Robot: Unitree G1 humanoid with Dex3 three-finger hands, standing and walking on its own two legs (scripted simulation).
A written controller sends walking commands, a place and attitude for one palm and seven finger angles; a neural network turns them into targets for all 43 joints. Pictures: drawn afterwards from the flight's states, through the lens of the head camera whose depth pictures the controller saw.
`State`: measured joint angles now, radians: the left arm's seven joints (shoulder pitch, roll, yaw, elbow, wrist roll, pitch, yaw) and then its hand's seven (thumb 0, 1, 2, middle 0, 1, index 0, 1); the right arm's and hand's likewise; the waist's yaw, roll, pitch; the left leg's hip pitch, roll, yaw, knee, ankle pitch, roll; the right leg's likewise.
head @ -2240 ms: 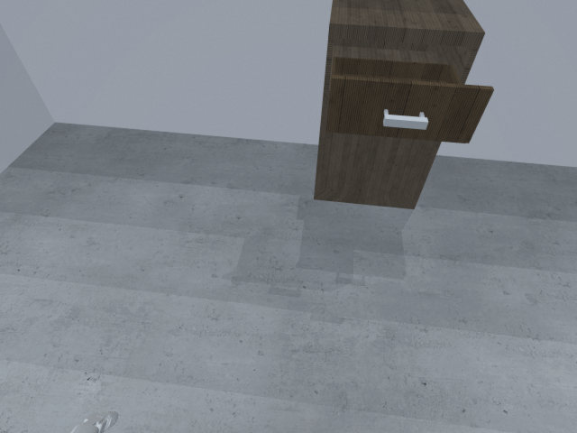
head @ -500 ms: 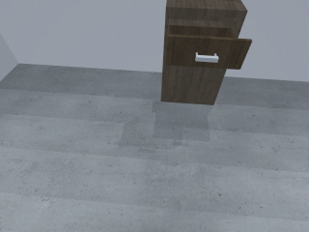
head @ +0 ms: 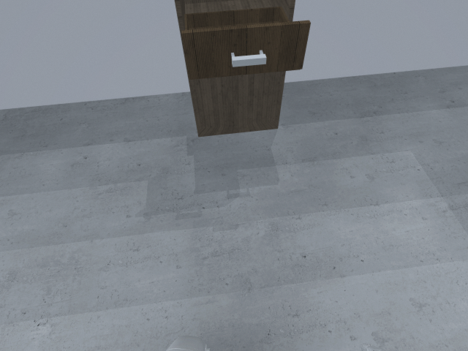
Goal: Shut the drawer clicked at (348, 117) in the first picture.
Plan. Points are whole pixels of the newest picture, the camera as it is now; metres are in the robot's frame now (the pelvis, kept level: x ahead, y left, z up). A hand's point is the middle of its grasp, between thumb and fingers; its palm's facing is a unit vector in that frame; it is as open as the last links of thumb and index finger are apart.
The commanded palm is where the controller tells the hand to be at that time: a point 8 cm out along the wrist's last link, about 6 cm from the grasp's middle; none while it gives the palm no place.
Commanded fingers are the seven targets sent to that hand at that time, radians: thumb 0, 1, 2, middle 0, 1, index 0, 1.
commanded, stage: walk to a spot facing it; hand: left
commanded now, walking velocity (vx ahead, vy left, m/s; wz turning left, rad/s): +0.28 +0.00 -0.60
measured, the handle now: (248, 57) +1.05 +0.06 -0.09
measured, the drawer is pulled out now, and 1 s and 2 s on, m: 0.28 0.28 0.28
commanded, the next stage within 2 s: turn to face it in 1.44 s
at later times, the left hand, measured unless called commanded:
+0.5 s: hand (162, 301) +0.22 +0.19 -0.17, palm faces -0.31 -0.93 -0.19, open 7.4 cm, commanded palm none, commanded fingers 0.00 0.90 0.90 -0.20 -0.30 -0.20 -0.30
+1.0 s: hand (246, 230) +0.40 +0.02 -0.17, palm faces -0.44 -0.87 -0.21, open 7.3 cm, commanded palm none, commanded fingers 0.00 0.90 0.90 -0.20 -0.30 -0.20 -0.30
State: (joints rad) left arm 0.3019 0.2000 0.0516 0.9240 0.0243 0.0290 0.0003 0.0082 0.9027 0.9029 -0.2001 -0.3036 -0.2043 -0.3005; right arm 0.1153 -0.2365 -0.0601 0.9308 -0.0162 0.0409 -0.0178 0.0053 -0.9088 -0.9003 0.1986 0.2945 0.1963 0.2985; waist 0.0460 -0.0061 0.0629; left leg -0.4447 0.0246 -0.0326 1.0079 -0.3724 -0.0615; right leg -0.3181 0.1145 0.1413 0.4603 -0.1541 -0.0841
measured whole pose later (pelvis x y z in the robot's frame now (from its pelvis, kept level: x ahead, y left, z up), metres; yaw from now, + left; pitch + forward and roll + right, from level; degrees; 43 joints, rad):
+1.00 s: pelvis +0.26 -0.13 +0.00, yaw -29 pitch +0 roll -1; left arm 0.26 0.21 0.05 1.01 0.03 -0.06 0.00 0.00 0.93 0.90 -0.20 -0.30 -0.20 -0.30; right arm 0.22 -0.15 -0.04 0.97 -0.03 -0.03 0.01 0.00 -0.91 -0.90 0.20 0.29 0.19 0.30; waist -0.02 0.00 0.01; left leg -0.58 0.16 0.07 0.91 -0.23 -0.04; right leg -0.16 0.08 -0.08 0.43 -0.28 -0.09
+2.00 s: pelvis +0.51 -0.33 -0.01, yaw -30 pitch -1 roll +0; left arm 0.11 0.13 0.05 0.95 0.03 -0.01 0.03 -0.02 0.93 0.90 -0.20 -0.30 -0.20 -0.30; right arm 0.25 -0.16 -0.07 1.01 -0.02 0.04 0.00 0.00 -0.92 -0.90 0.19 0.29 0.19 0.30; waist -0.04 0.00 0.02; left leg -0.49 0.12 0.10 1.02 -0.38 -0.05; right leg -0.26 -0.09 -0.34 0.51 -0.21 -0.07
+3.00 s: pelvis +0.48 -0.33 -0.01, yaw +5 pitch -1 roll +1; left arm 0.27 0.21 0.05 0.92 0.03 0.02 0.02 0.01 0.91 0.90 -0.20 -0.30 -0.21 -0.30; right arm 0.13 -0.25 -0.07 0.92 -0.01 0.07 0.02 0.01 -0.91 -0.90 0.19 0.29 0.19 0.30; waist 0.03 -0.03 0.10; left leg -0.32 0.03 0.08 0.68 -0.37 -0.05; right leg -0.21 -0.17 -0.27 0.60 -0.35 0.03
